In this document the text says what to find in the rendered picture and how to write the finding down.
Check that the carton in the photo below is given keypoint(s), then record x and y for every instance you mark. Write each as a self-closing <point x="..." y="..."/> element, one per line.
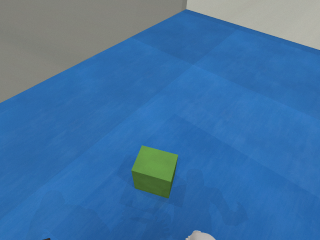
<point x="154" y="171"/>

